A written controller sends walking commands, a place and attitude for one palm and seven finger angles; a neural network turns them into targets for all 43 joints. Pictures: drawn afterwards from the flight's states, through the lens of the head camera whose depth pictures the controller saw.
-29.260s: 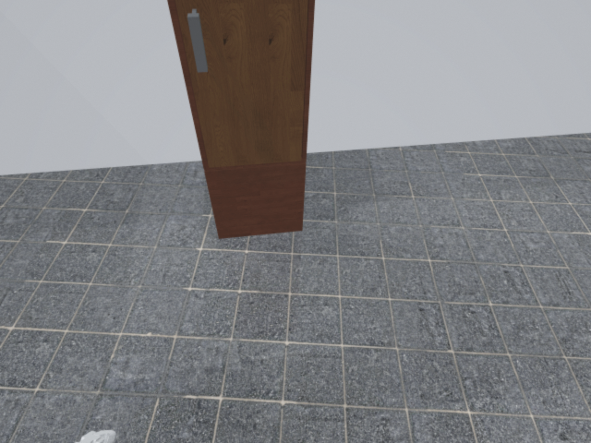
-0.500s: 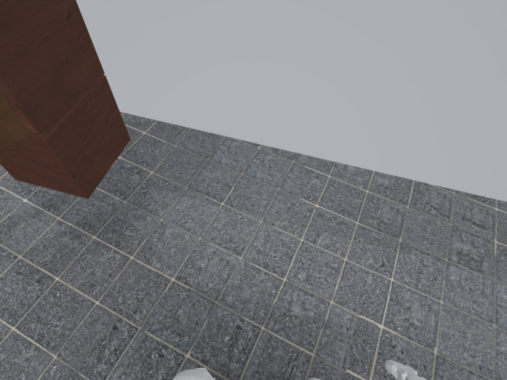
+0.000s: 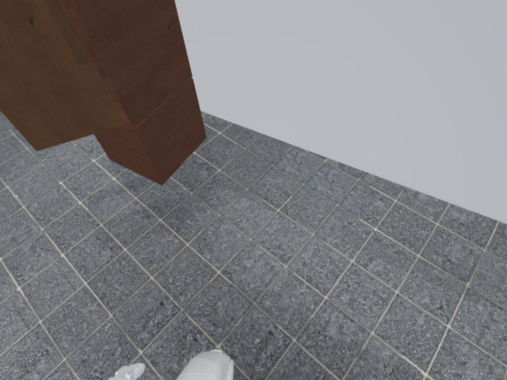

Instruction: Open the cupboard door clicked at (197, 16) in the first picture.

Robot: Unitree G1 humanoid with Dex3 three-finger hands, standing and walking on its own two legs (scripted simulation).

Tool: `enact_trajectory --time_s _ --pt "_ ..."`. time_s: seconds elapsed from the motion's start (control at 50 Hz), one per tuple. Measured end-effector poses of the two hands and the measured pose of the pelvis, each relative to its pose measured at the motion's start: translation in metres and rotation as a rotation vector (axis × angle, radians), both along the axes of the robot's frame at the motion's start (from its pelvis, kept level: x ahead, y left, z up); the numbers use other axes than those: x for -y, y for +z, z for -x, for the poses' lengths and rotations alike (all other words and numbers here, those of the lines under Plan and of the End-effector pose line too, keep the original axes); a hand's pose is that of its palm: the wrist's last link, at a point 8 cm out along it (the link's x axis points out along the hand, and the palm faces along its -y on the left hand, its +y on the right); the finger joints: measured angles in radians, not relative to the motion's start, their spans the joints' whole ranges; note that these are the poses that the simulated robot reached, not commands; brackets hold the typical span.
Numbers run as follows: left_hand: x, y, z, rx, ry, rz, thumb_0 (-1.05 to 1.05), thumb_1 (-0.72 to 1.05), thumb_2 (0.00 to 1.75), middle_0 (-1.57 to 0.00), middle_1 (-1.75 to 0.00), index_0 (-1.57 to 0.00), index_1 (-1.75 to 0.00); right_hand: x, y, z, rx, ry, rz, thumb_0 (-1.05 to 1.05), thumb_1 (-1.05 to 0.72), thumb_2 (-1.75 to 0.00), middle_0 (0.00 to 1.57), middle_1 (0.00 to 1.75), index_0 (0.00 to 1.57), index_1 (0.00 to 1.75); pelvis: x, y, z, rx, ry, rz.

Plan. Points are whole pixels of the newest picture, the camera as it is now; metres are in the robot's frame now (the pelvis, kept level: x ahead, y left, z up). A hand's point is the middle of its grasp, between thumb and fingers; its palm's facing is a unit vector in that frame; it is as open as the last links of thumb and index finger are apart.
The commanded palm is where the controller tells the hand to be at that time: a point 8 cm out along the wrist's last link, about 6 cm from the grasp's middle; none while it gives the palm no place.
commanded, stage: turn to face it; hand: left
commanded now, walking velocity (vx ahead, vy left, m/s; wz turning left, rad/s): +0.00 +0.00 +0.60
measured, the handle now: out of the picture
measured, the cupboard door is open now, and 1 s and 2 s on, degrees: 54 54 54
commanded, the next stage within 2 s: take the last steps up to it in 0.66 s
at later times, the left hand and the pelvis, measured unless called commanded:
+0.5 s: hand out of the picture +0.04 +0.24 -0.16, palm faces +0.29 -0.92 -0.28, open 7.3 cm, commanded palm none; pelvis +0.01 +0.01 +0.00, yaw +15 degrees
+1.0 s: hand out of the picture -0.06 +0.19 -0.19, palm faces +0.50 -0.84 -0.20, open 7.3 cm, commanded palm none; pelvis +0.03 +0.02 -0.01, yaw +26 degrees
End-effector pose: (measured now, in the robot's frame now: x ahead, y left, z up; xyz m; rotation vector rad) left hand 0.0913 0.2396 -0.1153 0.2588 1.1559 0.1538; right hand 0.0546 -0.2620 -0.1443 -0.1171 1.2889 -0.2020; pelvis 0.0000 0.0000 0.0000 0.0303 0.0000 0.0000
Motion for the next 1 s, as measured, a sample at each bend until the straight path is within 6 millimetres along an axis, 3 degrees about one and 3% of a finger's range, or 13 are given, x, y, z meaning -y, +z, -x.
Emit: enact_trajectory --time_s 0.12,0.2,0.26,0.36,0.44,0.56,0.62,0.74,0.8,0.9,1.0 --pt "-0.002 -0.014 0.04 -0.044 0.115 0.053 0.01 0.91 0.9 -0.21 -0.3 -0.21 -0.3 -0.011 0.01 -0.043 0.019 0.128 0.023 0.01 -0.91 -0.9 0.19 0.3 0.19 0.3 -0.003 0.0 -0.003 -0.004 0.094 -0.004" --pt "-0.022 -0.035 0.071 -0.081 0.207 0.076 0.01 0.91 0.9 -0.21 -0.3 -0.21 -0.3 -0.031 0.011 -0.083 0.087 0.229 0.058 0.01 -0.91 -0.9 0.19 0.3 0.19 0.3 -0.017 -0.013 -0.005 -0.011 0.149 0.018" --pt "-0.039 -0.043 0.089 -0.131 0.256 0.065 0.01 0.91 0.9 -0.21 -0.3 -0.21 -0.3 -0.045 0.015 -0.101 0.14 0.28 0.076 0.01 -0.91 -0.9 0.2 0.3 0.19 0.3 -0.022 -0.017 -0.004 -0.013 0.174 0.021" --pt "-0.053 -0.03 0.091 -0.121 0.309 0.042 0.01 0.91 0.9 -0.2 -0.3 -0.2 -0.3 -0.056 0.023 -0.107 0.141 0.326 0.079 0.01 -0.91 -0.89 0.2 0.3 0.2 0.3 -0.023 -0.006 -0.005 -0.016 0.212 0.035" --pt "-0.052 -0.017 0.083 -0.079 0.326 0.024 0.01 0.91 0.9 -0.2 -0.3 -0.2 -0.3 -0.059 0.019 -0.103 0.109 0.349 0.051 0.01 -0.91 -0.89 0.2 0.3 0.2 0.3 -0.017 -0.001 -0.008 -0.017 0.24 0.038" --pt "-0.03 -0.01 0.069 -0.02 0.339 -0.005 0.01 0.91 0.9 -0.2 -0.3 -0.2 -0.3 -0.047 -0.003 -0.098 0.05 0.355 -0.007 0.01 -0.91 -0.89 0.2 0.3 0.2 0.3 0.004 -0.007 -0.017 -0.019 0.286 0.02" --pt "-0.013 -0.009 0.071 -0.01 0.35 -0.013 0.01 0.91 0.9 -0.2 -0.3 -0.2 -0.3 -0.038 -0.013 -0.1 0.02 0.356 -0.024 0.01 -0.91 -0.89 0.2 0.3 0.2 0.3 0.013 -0.01 -0.02 -0.01 0.314 0.018" --pt "0.019 -0.007 0.091 -0.058 0.409 0.04 0.01 0.91 0.9 -0.2 -0.3 -0.21 -0.3 -0.032 -0.004 -0.111 -0.023 0.387 -0.014 0.01 -0.91 -0.89 0.2 0.3 0.2 0.3 0.018 0.001 -0.027 -0.005 0.366 0.0" --pt "0.023 -0.01 0.105 -0.08 0.454 0.053 0.01 0.93 0.9 -0.21 -0.3 -0.21 -0.3 -0.037 0.001 -0.12 -0.028 0.422 -0.002 0.01 -0.91 -0.9 0.2 0.3 0.19 0.3 0.017 0.003 -0.03 -0.005 0.391 -0.005" --pt "0.021 -0.021 0.141 -0.125 0.53 0.093 0.01 0.93 0.9 -0.21 -0.3 -0.21 -0.3 -0.063 0.008 -0.141 -0.004 0.507 0.016 0.01 -0.91 -0.9 0.19 0.3 0.19 0.3 0.005 0.001 -0.03 -0.003 0.431 0.006" --pt "0.006 -0.042 0.178 -0.203 0.604 0.14 0.01 0.92 0.9 -0.21 -0.3 -0.21 -0.3 -0.099 0.01 -0.163 0.08 0.579 0.036 0.01 -0.91 -0.9 0.2 0.3 0.19 0.3 -0.02 -0.011 -0.031 -0.001 0.461 0.019"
